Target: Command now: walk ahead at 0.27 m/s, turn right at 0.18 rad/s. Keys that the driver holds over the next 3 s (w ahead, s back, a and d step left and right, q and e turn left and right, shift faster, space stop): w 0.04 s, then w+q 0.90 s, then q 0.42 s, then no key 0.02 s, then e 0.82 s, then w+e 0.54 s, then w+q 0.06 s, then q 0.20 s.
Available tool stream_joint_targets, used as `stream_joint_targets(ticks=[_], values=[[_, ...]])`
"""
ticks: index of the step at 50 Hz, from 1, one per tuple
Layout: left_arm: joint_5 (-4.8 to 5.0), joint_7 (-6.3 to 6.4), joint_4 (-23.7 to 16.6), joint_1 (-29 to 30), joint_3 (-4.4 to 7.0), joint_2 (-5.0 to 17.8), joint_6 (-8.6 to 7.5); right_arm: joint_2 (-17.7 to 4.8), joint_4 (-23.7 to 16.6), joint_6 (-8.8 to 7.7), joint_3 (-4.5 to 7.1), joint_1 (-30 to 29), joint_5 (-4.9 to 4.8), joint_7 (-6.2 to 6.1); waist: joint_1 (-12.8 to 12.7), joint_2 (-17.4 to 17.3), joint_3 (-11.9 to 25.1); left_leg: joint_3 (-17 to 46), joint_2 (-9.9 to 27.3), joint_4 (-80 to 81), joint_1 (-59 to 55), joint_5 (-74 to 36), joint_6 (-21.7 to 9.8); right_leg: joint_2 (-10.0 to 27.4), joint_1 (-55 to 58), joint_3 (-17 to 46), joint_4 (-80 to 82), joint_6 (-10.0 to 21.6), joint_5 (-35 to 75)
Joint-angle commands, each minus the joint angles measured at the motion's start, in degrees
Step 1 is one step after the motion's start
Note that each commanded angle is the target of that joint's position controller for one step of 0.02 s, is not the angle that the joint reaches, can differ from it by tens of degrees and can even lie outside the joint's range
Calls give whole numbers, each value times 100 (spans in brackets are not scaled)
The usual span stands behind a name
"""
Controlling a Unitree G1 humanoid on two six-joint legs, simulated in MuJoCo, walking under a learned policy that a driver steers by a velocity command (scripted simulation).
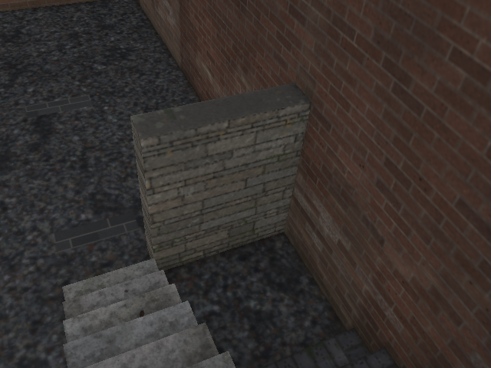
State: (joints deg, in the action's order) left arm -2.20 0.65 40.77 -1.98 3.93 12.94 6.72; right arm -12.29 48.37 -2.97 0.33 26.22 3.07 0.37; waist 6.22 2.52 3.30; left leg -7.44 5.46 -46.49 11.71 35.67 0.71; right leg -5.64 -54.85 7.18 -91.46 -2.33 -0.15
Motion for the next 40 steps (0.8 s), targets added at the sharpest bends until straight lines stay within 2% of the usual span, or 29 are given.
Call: stream_joint_targets(ticks=[1,3,4,6,7,8,9,10,11,12,13,14,15,16,17,18,19,20,21,22,23,25,26,27,28,30,32,36,40], values=[[13,6,-121,738,116,396,-65,-796,638,-87,241,1783,216,1,520,-1305,-676,1760,1096,681,-1984,-2901,-635,192,-1770,217,987,-4,-360],[50,-20,-101,1197,151,491,-213,-866,875,-210,272,1919,272,6,665,-1246,-1124,2110,1367,602,-2058,-2614,-760,368,-2140,542,1683,111,-326],[121,-45,-258,1694,220,616,-346,-884,829,-272,288,1817,259,14,815,-1123,-1253,2036,1273,485,-1896,-1711,-722,290,-2305,578,2336,205,139],[146,-152,-369,2063,151,404,-551,-748,945,-348,228,1526,226,-27,755,-1308,-1319,2234,1328,493,-1154,-1402,-862,410,-1695,364,3007,389,655],[139,-252,-517,1745,-37,103,-675,-719,708,-413,255,497,-3,-98,132,-1012,-1274,1887,1154,458,387,-483,-725,786,-18,321,4040,477,2137],[303,-413,-341,1333,-194,-50,-717,-962,425,-487,314,-579,-233,-70,-349,-611,-1126,1137,718,677,2549,721,-452,725,2660,-662,5223,487,3628],[440,-523,6,732,-208,-48,-706,-1222,495,-490,420,-603,-328,-85,-445,-604,-913,892,653,564,3384,921,-459,552,4432,-950,4936,261,3773],[508,-562,522,-385,-217,-23,-699,-1512,457,-400,538,-560,-223,-76,-726,-800,-751,796,788,82,3275,1004,-445,652,5127,-910,5104,197,3633],[482,-504,997,-1664,-142,178,-666,-1681,511,-267,618,-774,-118,-87,-1392,-870,-684,703,778,-886,2766,571,-450,971,5547,-766,5793,289,3457],[306,-465,1378,-2473,-120,205,-660,-1595,675,-13,630,-397,-194,-83,-1614,-633,-582,494,443,-2223,1823,-97,-521,1264,5658,-766,6986,381,3068],[165,-310,1669,-3190,3,458,-675,-1336,807,199,649,18,-269,-159,-1896,-319,-337,564,-17,-4287,1696,-619,-623,1335,6240,-647,7465,252,2676],[4,-270,1699,-3326,-84,598,-769,-924,757,296,633,297,-337,-183,-1798,820,-182,616,-908,-6722,2232,1953,-515,1334,6367,-933,6956,-10,2794],[42,-377,1604,-3247,-212,1156,-938,-152,449,349,533,1179,-543,-119,-595,2100,103,1450,-1143,-8129,4801,2253,-194,2192,7889,-246,4034,-412,7794],[511,-419,1667,-3598,-53,1388,-1015,-356,546,462,510,1371,-495,-278,-794,1988,788,1458,-884,-7709,4930,1300,-246,2614,7833,313,4656,-787,8065],[525,-281,1513,-3082,68,1618,-1097,-174,610,570,435,1440,-482,-419,-723,2000,1131,1516,-845,-7512,4917,75,-199,2907,6984,1180,5588,-397,3758],[374,-253,1306,-2547,-109,993,-1174,-298,723,654,442,1063,-397,-445,-646,1363,767,1497,-708,-7325,4688,-687,-175,2850,6009,1363,6085,-121,1845],[212,-313,1235,-2373,-284,498,-1216,-513,689,701,466,842,-241,-388,-442,845,505,1667,-711,-6647,4381,-1921,-223,2763,5232,1135,6222,66,1243],[227,-353,1402,-2402,-419,30,-1204,-414,700,731,424,386,-118,-316,-374,460,-25,1672,-700,-6530,4434,-2479,-279,2488,4454,582,6085,-74,1533],[251,-305,1437,-2443,-386,190,-1205,-127,439,821,334,184,-128,-276,-303,1056,-70,1735,-713,-6417,4678,-2618,-276,2902,4031,1160,6222,244,571],[328,-280,1481,-2460,-453,4,-1216,-132,293,912,277,-258,-107,-210,-298,762,-592,1861,-735,-6065,4845,-3058,-228,2910,3310,1188,6660,332,-46],[290,-316,1636,-2462,-584,-374,-1228,216,172,845,166,-256,22,-146,-56,520,-741,1817,-688,-5355,4714,-3831,-220,2742,2788,947,6780,118,-710],[164,-306,1696,-2252,-603,-206,-1205,232,153,795,143,-434,-11,-121,-56,381,-1063,1836,-702,-4938,4580,-4155,-216,2539,2505,565,6802,-45,-1177],[140,-325,1756,-2333,-556,4,-1200,166,172,807,154,-509,20,-178,-107,369,-1079,1759,-724,-5093,4691,-4034,-217,2520,2650,467,6747,-55,-1136],[88,-352,1811,-2259,-442,294,-1206,135,326,864,205,-282,-34,-195,-84,363,-916,1632,-702,-5324,4620,-4158,-260,2343,2804,380,6798,-52,-1418],[102,-393,1856,-2426,-408,374,-1172,-40,343,923,266,-334,-91,-229,-167,327,-931,1683,-691,-5403,4785,-4001,-296,2356,3042,409,6869,36,-1912],[140,-452,2057,-2988,-321,421,-1113,-247,253,1028,337,-1014,-72,-289,-564,194,-1060,1487,-574,-5408,5319,-3806,-335,2411,3743,561,7094,219,-2720],[111,-430,2199,-3339,-295,305,-1052,-173,40,1052,340,-1710,-102,-245,-782,7,-1460,1528,-505,-5207,5853,-3768,-333,2484,4123,499,7095,257,-2939],[-71,-309,2073,-3336,-252,210,-1114,18,121,935,392,-1909,-215,-29,-851,70,-1429,1325,-421,-5060,5570,-4184,-387,2612,4147,-40,6899,332,-2536],[-75,-365,2009,-3320,-192,259,-1209,21,-62,945,425,-2225,-164,6,-884,85,-1341,956,-298,-4761,5220,-4176,-465,2820,4374,-588,6602,591,-1596]])
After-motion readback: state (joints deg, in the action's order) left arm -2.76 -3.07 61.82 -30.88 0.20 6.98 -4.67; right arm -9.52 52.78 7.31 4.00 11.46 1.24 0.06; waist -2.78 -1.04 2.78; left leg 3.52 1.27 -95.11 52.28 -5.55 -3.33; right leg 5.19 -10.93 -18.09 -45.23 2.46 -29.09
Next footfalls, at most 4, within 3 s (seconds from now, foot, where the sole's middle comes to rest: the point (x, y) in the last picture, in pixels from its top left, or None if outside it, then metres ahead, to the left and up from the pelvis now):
0.26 right None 0.23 -0.23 -0.93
1.10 left None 0.29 0.09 -0.93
1.46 right None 0.45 0.09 -1.12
1.66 left None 0.20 0.27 -0.93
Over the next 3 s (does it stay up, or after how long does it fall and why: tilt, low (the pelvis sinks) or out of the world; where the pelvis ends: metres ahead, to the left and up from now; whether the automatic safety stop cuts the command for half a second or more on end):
stays up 0.36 -0.09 -0.34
